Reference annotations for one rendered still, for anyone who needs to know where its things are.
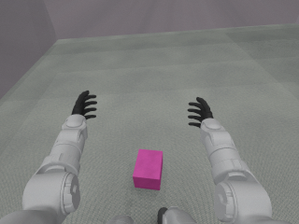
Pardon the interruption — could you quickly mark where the robot left hand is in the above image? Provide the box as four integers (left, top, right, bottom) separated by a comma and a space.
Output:
71, 91, 97, 119

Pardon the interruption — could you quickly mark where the right robot shin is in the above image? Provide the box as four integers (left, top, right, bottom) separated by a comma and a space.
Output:
165, 206, 178, 212

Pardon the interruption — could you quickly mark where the robot right thigh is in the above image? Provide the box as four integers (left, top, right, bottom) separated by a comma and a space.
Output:
163, 209, 198, 224

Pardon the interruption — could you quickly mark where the left robot forearm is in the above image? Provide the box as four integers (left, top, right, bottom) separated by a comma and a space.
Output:
21, 114, 88, 210

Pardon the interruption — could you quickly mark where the robot left upper arm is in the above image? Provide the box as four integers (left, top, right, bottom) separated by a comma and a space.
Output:
0, 172, 80, 224

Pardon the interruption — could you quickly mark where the right robot forearm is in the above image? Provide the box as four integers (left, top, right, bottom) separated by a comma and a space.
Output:
200, 118, 272, 216

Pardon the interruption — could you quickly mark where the robot right hand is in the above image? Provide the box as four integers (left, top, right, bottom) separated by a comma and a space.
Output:
188, 97, 214, 128

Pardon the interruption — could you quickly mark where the carton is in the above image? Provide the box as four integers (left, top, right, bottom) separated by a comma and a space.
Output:
133, 149, 163, 190

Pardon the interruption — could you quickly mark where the robot right upper arm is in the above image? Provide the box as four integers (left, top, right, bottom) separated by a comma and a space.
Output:
213, 180, 292, 224

